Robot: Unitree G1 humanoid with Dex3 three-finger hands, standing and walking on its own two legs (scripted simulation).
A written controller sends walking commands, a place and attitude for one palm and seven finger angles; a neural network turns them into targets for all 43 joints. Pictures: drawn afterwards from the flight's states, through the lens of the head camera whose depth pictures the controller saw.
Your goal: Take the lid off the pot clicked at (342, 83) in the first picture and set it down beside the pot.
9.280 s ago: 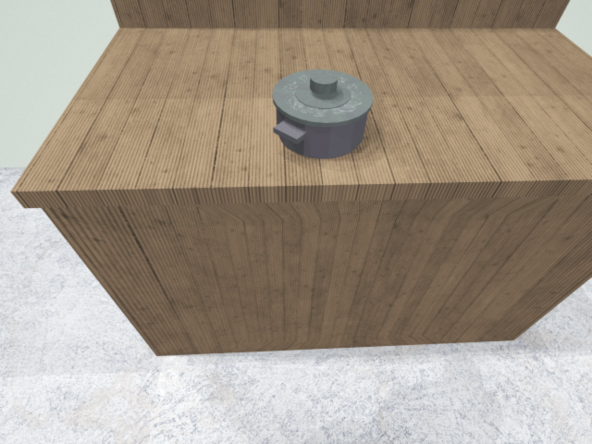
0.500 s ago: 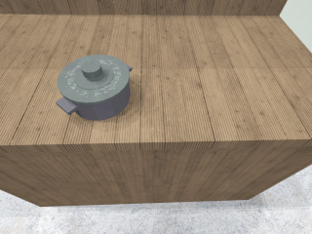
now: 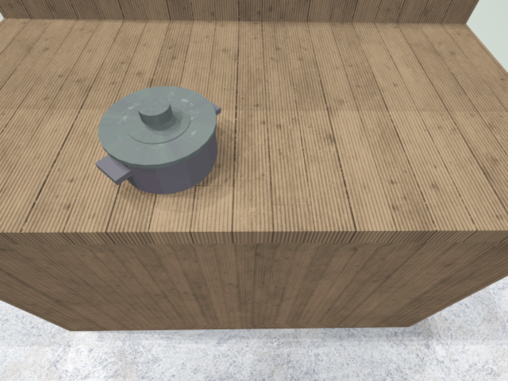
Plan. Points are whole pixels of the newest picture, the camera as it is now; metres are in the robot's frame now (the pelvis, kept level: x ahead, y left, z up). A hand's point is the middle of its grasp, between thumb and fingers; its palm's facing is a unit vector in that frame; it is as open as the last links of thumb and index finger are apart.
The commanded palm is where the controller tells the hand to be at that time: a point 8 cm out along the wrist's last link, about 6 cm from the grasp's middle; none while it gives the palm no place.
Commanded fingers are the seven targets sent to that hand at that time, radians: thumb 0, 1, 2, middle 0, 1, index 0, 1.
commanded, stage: come to a stop and stand still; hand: left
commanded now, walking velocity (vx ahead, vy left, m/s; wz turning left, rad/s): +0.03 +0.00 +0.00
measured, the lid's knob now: (155, 110) +0.46 +0.18 +0.16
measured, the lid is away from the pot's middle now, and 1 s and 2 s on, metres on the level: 0.00 0.00 0.00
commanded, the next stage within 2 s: look again from close up in 0.86 s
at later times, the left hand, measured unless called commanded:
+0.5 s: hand out of the picture +0.01 +0.18 -0.17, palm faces +0.04 -0.97 -0.22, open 7.4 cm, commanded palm none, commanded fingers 0.00 0.90 0.90 -0.20 -0.30 -0.20 -0.30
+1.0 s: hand out of the picture +0.03 +0.16 -0.17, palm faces +0.03 -0.98 -0.19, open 7.3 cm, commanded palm none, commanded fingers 0.00 0.90 0.90 -0.20 -0.30 -0.20 -0.30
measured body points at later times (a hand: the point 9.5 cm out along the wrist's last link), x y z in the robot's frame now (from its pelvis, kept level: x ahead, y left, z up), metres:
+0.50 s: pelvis +0.00 +0.00 +0.00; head +0.02 +0.00 +0.45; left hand +0.01 +0.23 -0.16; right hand +0.06 -0.23 -0.15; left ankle +0.00 +0.09 -0.73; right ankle -0.03 -0.14 -0.73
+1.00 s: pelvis +0.01 -0.01 +0.00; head +0.04 +0.00 +0.45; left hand +0.03 +0.22 -0.16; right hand +0.03 -0.24 -0.15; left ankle +0.00 +0.09 -0.73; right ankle -0.03 -0.14 -0.73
